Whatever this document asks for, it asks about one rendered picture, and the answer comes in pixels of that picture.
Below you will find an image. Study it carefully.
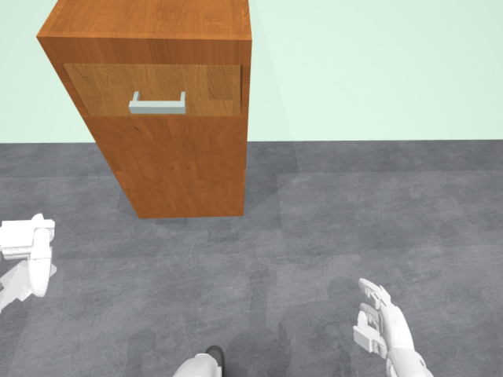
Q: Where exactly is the robot left hand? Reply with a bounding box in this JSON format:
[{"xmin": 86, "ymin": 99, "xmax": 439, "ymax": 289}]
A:
[{"xmin": 0, "ymin": 214, "xmax": 57, "ymax": 313}]

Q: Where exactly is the drawer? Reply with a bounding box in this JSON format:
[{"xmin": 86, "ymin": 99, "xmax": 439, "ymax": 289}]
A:
[{"xmin": 64, "ymin": 64, "xmax": 240, "ymax": 116}]

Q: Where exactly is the robot right forearm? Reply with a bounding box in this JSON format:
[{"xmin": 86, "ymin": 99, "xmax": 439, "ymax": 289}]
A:
[{"xmin": 385, "ymin": 348, "xmax": 434, "ymax": 377}]

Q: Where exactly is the robot left foot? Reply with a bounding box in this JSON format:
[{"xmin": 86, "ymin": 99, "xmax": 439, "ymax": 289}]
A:
[{"xmin": 205, "ymin": 346, "xmax": 224, "ymax": 377}]

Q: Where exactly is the robot right hand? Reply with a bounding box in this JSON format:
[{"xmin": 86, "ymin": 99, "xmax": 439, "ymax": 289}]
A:
[{"xmin": 353, "ymin": 278, "xmax": 415, "ymax": 359}]

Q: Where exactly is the handle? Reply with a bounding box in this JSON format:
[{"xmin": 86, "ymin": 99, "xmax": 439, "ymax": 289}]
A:
[{"xmin": 129, "ymin": 91, "xmax": 186, "ymax": 114}]

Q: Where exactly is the cabinet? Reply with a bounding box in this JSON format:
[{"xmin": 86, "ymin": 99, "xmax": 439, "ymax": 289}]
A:
[{"xmin": 36, "ymin": 0, "xmax": 252, "ymax": 219}]

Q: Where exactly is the left robot thigh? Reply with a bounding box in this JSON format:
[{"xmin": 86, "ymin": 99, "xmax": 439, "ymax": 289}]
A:
[{"xmin": 172, "ymin": 357, "xmax": 222, "ymax": 377}]

